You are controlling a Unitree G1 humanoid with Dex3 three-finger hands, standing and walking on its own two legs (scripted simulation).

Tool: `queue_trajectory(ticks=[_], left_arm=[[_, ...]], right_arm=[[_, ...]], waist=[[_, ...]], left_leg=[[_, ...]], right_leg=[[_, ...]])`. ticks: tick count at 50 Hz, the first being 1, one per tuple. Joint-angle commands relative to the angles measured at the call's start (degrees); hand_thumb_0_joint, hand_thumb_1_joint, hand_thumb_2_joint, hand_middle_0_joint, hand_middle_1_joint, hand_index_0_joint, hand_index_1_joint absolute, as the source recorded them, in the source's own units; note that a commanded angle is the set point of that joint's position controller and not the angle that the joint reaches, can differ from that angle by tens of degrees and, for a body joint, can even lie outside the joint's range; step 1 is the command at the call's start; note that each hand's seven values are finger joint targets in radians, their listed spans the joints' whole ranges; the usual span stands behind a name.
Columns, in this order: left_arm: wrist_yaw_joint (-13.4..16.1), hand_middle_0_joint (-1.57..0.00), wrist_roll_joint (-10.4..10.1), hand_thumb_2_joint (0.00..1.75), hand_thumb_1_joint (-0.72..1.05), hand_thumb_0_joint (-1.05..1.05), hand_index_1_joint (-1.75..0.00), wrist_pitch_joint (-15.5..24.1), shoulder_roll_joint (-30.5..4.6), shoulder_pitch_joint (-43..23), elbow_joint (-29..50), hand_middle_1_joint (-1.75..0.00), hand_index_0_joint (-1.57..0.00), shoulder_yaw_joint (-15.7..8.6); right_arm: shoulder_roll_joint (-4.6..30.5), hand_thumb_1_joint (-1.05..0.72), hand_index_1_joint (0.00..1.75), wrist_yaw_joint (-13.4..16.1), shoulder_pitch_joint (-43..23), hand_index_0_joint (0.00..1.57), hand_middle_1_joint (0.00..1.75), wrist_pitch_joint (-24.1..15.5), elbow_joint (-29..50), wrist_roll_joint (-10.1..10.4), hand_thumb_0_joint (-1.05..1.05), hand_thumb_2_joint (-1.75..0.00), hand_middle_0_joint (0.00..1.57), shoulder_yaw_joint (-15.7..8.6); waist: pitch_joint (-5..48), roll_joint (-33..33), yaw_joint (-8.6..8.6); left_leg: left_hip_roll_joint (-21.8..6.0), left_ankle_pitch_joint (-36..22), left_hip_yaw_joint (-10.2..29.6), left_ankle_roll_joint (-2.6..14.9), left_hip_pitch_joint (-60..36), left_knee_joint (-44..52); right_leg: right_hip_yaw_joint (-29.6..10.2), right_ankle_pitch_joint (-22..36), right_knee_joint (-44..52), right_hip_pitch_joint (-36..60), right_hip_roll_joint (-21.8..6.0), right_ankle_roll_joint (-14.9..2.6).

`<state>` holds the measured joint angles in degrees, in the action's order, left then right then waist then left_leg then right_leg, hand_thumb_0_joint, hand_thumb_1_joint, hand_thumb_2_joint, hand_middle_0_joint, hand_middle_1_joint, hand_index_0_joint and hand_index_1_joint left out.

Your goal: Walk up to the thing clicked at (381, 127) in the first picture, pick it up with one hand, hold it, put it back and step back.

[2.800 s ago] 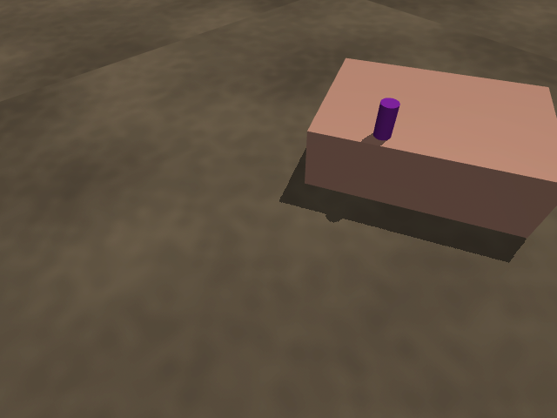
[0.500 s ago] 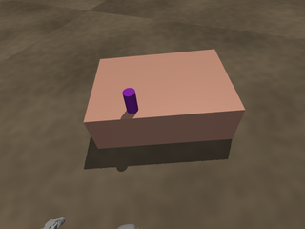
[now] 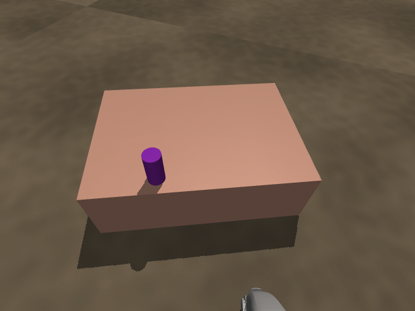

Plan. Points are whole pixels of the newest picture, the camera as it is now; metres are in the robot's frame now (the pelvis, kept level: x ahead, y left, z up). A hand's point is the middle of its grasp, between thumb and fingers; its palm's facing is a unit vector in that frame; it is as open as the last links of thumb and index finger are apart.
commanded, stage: walk up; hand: left
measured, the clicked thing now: (154, 167) +0.70 +0.21 -0.36
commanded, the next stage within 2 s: none
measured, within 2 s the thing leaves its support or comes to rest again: neither
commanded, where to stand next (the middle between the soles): +0.34 -0.03 m, yaw +3 degrees
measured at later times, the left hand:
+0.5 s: hand (100, 293) +0.20 +0.24 -0.14, palm faces +0.04 -0.93 -0.37, open 7.4 cm
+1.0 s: hand (121, 238) +0.32 +0.23 -0.16, palm faces +0.02 -0.92 -0.40, open 7.4 cm
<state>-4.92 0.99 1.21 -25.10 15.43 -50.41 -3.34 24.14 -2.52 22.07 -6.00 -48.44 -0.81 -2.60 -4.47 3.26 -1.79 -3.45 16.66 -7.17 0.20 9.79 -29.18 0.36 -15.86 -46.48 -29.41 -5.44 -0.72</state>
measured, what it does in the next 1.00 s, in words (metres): walks ahead: right foot, then left foot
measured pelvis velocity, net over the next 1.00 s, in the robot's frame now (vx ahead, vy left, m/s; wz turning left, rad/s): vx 0.26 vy -0.04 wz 0.06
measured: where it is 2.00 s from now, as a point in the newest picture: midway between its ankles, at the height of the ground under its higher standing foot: (215, 295)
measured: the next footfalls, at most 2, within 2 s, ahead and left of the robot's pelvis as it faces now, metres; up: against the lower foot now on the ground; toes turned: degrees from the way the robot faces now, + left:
right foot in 0.12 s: +0.20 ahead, -0.16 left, +0.00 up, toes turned -3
left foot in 0.54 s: +0.31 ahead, +0.09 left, +0.00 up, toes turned +6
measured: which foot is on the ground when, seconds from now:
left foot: down 0.00-0.14, up 0.16-0.52, down 0.54-1.00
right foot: up 0.00-0.10, down 0.12-0.56, up 0.58-0.84, down 0.86-1.00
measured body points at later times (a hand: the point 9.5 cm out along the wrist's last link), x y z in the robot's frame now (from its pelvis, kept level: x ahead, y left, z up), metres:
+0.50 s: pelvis +0.18 -0.04 +0.00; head +0.19 -0.03 +0.45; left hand +0.19 +0.29 -0.11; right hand +0.26 -0.36 -0.11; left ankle +0.27 +0.10 -0.72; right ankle +0.16 -0.16 -0.73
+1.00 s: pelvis +0.26 -0.04 -0.02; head +0.29 -0.06 +0.43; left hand +0.32 +0.27 -0.13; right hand +0.38 -0.34 -0.15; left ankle +0.27 +0.09 -0.73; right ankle +0.33 -0.17 -0.73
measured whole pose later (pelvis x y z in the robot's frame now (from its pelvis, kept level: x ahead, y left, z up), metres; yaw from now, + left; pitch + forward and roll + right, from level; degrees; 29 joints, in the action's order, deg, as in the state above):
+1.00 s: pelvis +0.26 -0.04 -0.02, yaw +4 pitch -2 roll +0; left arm -0.2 0.6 1.1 -21.3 9.3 -55.4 -0.5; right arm 22.5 -0.6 8.6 0.2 -53.9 0.8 -1.0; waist -5.7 -1.8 0.3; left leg -2.1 21.9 -1.7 0.6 19.2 -42.8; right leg 1.5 -16.0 -41.6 -23.2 -3.2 0.8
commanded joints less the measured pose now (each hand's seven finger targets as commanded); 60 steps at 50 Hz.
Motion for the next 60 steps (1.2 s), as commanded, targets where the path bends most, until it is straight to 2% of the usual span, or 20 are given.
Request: queue_trajectory(ticks=[1, 5, 6, 7, 8, 10, 14, 21, 25, 26, 28, 29, 33, 39, 42, 44, 45, 48, 51, 60], left_arm=[[0.07, -0.2, -0.49, 0.9, 0.9, 0.0, -0.3, 2.31, -8.44, -3.44, 4.98, -0.3, -0.2, -3.09], [1.04, -0.2, -0.31, 0.9, 0.9, 0.0, -0.3, 3.13, -11.15, 4.9, 1.45, -0.3, -0.2, -4.79], [1.78, -0.2, 0.13, 0.9, 0.9, 0.0, -0.3, 3.75, -14.79, 9.89, 0.63, -0.3, -0.2, -6.33], [2.46, -0.2, 0.02, 0.9, 0.9, 0.0, -0.3, 4.22, -19.78, 11.49, 2.13, -0.3, -0.2, -6.91], [2.48, -0.2, -0.74, 0.9, 0.9, 0.0, -0.3, 4.02, -19.8, 8.19, 2.88, -0.3, -0.2, -6.36], [2.97, -0.2, -1.53, 0.9, 0.9, 0.0, -0.3, 3.78, -15.87, 2.38, 3.94, -0.3, -0.2, -5.29], [2.95, -0.2, -0.71, 0.9, 0.9, 0.0, -0.3, 4.1, -13.29, -0.44, 5.35, -0.3, -0.2, -4.26], [2.68, -0.2, -0.26, 0.9, 0.9, 0.0, -0.3, 4.5, -14.1, 2.22, 6.39, -0.3, -0.2, -4.39], [3.24, -0.2, -0.64, 0.9, 0.9, 0.0, -0.3, 3.54, -11.98, -0.03, 6.82, -0.3, -0.2, -2.54], [3.4, -0.2, -0.7, 0.9, 0.9, 0.0, -0.3, 3.31, -9.91, 0.95, 6.74, -0.3, -0.2, -1.5], [3.89, -0.2, -1.41, 0.9, 0.9, 0.0, -0.3, 2.54, -7.11, 5.54, 6.46, -0.3, -0.2, -0.72], [4.75, -0.2, -0.68, 0.9, 0.9, 0.0, -0.3, 1.88, -11.53, 4.33, 4.65, -0.3, -0.2, -1.68], [4.54, -0.2, -1.14, 0.9, 0.9, 0.0, -0.3, 1.5, -10.31, 6.76, 1.74, -0.3, -0.2, -1.52], [5.38, -0.2, -1.41, 0.9, 0.9, 0.0, -0.3, 1.31, -6.91, 4.46, -1.0, -0.3, -0.2, -1.34], [5.82, -0.2, -0.81, 0.9, 0.9, 0.0, -0.3, 1.65, -8.95, 4.0, -2.42, -0.3, -0.2, -1.8], [6.01, -0.2, -0.17, 0.9, 0.9, 0.0, -0.3, 2.52, -14.54, -2.43, -0.85, -0.3, -0.2, -2.26], [6.05, -0.2, -0.55, 0.9, 0.9, 0.0, -0.3, 2.13, -16.68, -6.68, -0.35, -0.3, -0.2, -2.34], [6.12, -0.2, -0.19, 0.9, 0.9, 0.0, -0.3, 1.53, -13.36, -11.03, -1.0, -0.3, -0.2, -1.09], [5.67, -0.2, -0.95, 0.9, 0.9, 0.0, -0.3, 0.85, -8.56, -9.31, -2.62, -0.3, -0.2, 0.21], [5.45, -0.2, -1.13, 0.9, 0.9, 0.0, -0.3, 1.16, -8.73, -14.19, -7.39, -0.3, -0.2, 0.46]], right_arm=[[16.34, -0.9, 0.3, 1.12, -1.68, 0.2, 0.3, -0.69, 4.53, 0.58, 0.0, -0.9, 0.2, -4.91], [13.24, -0.9, 0.3, 1.28, -2.27, 0.2, 0.3, 0.42, 5.1, 0.38, 0.0, -0.9, 0.2, -3.61], [9.49, -0.9, 0.3, 1.22, 0.02, 0.2, 0.3, 0.43, 5.32, 0.28, 0.0, -0.9, 0.2, -2.22], [8.04, -0.9, 0.3, 1.27, 0.08, 0.2, 0.3, 0.55, 6.52, 0.91, 0.0, -0.9, 0.2, -1.49], [13.5, -0.9, 0.3, 2.12, -2.0, 0.2, 0.3, 1.24, 5.01, 0.36, 0.0, -0.9, 0.2, -3.19], [13.72, -0.9, 0.3, 1.78, -0.05, 0.2, 0.3, 1.45, 2.09, 1.55, 0.0, -0.9, 0.2, -3.36], [11.92, -0.9, 0.3, 0.27, 3.17, 0.2, 0.3, 2.14, -0.58, 0.32, 0.0, -0.9, 0.2, -3.64], [10.18, -0.9, 0.3, -1.08, -5.84, 0.2, 0.3, 1.4, 2.56, -0.48, 0.0, -0.9, 0.2, -3.95], [9.63, -0.9, 0.3, 0.04, -1.5, 0.2, 0.3, 0.57, 0.43, -0.53, 0.0, -0.9, 0.2, -4.06], [11.15, -0.9, 0.3, 0.76, 2.03, 0.2, 0.3, 0.33, -0.67, -0.55, 0.0, -0.9, 0.2, -4.58], [19.96, -0.9, 0.3, 1.62, 4.49, 0.2, 0.3, 0.13, 1.52, -0.25, 0.0, -0.9, 0.2, -6.52], [19.51, -0.9, 0.3, 1.51, 3.09, 0.2, 0.3, 0.61, 1.52, 0.89, 0.0, -0.9, 0.2, -6.84], [14.45, -0.9, 0.3, 2.52, -3.12, 0.2, 0.3, 0.85, 2.7, 0.85, 0.0, -0.9, 0.2, -4.48], [12.34, -0.9, 0.3, 2.93, -8.87, 0.2, 0.3, 2.43, 2.89, 0.72, 0.0, -0.9, 0.2, -2.49], [10.38, -0.9, 0.3, 2.8, -13.15, 0.2, 0.3, 4.09, 3.2, 1.77, 0.0, -0.9, 0.2, -1.48], [5.96, -0.9, 0.3, 2.86, -10.19, 0.2, 0.3, 5.26, 1.82, 2.06, 0.0, -0.9, 0.2, -0.46], [9.46, -0.9, 0.3, 3.39, -10.12, 0.2, 0.3, 5.94, -0.37, 1.53, 0.0, -0.9, 0.2, -1.64], [9.85, -0.9, 0.3, 2.85, -7.67, 0.2, 0.3, 5.46, -4.4, 2.0, 0.0, -0.9, 0.2, -1.86], [12.72, -0.9, 0.3, 2.67, -13.47, 0.2, 0.3, 4.36, -5.1, 0.7, 0.0, -0.9, 0.2, -2.1], [10.01, -0.9, 0.3, 2.02, -17.73, 0.2, 0.3, 4.32, -10.65, 0.83, 0.0, -0.9, 0.2, 0.09]], waist=[[0.95, -12.4, 0.95], [5.02, -2.36, 6.14], [7.23, 9.78, 8.55], [6.81, 16.63, 8.69], [4.12, 8.29, 7.95], [0.77, 3.16, 4.67], [-0.01, 7.75, 2.35], [-0.03, 4.52, 4.37], [3.28, -0.31, 0.26], [6.29, -4.79, -1.47], [7.9, -18.83, -1.73], [6.47, -12.2, -1.44], [4.25, -11.28, 2.32], [6.2, -14.0, 2.81], [7.26, -9.63, 4.72], [5.35, 4.56, 1.28], [3.28, 7.05, 1.56], [4.03, 7.3, -0.79], [7.49, -0.82, 2.25], [7.62, -2.57, 2.64]], left_leg=[[-10.79, -5.34, 9.43, 10.48, 2.66, 10.82], [-7.56, -3.4, 6.19, 7.35, 13.09, -7.24], [-2.31, -0.26, 1.69, 5.19, 20.36, -24.12], [4.95, 12.64, 2.74, 2.36, 31.88, -36.52], [1.47, 14.07, 9.8, 2.23, 30.6, -40.08], [-1.1, 7.06, 12.17, 2.33, 27.89, -37.87], [-2.34, 1.62, 7.53, 0.6, 20.28, -26.74], [-2.15, -3.14, 5.29, 0.23, 17.05, -10.29], [1.73, -7.74, 2.63, 1.57, 0.8, -2.25], [1.89, -5.0, 4.41, 2.8, -6.0, -0.01], [-20.07, -0.35, 39.83, 12.83, -13.52, 13.23], [-21.67, -1.02, 40.69, 16.56, -9.38, 11.51], [-12.93, -18.5, 18.62, 12.17, -1.46, 6.83], [-10.89, -35.74, 11.18, 11.34, 7.7, -1.59], [-6.92, -14.76, 10.11, 6.43, 13.33, -7.33], [0.96, 7.57, 6.39, 1.06, 14.43, -16.93], [1.06, 14.94, 6.85, 1.32, 10.07, -21.3], [0.32, 5.34, 6.52, 1.96, 6.0, -10.61], [-6.31, 0.13, 17.64, 4.6, 6.6, 1.47], [-3.61, -4.63, 13.07, 2.91, 6.52, 5.04]], right_leg=[[1.94, 5.74, 8.88, 5.45, 0.85, -0.5], [2.12, 2.27, 15.09, 27.84, 4.09, -1.76], [-7.96, -10.11, 22.0, 34.62, -2.13, -3.43], [-36.49, -17.26, 33.68, 35.91, -17.71, -10.01], [-38.9, -18.92, 33.18, 28.84, -20.07, -14.11], [-24.42, -12.66, 31.84, 22.81, -14.07, -12.66], [-9.93, -6.45, 32.2, 13.61, -8.41, -11.63], [-8.13, -9.0, 31.58, 14.5, -10.28, -11.94], [-2.49, 5.95, 18.38, 9.1, -8.01, -8.72], [-0.02, 9.76, 9.94, 7.26, -5.81, -6.76], [3.92, -14.49, -12.74, -8.18, 6.75, -1.19], [-1.19, -16.85, -18.34, -7.49, 3.02, -1.54], [-2.43, -9.28, -11.53, -1.54, -0.19, -1.56], [2.39, -0.14, 3.45, 12.2, 2.85, -0.01], [1.59, 8.81, 14.22, 20.09, 3.74, -1.3], [-21.97, 7.92, 24.78, 12.14, -13.63, -8.43], [-24.7, 2.97, 26.0, 4.69, -16.41, -12.89], [-14.11, 3.2, 21.18, 5.37, -9.29, -7.7], [-4.91, 2.85, 14.02, 9.4, -1.05, -1.6], [-4.21, 5.62, 20.64, 18.2, -2.5, -1.57]])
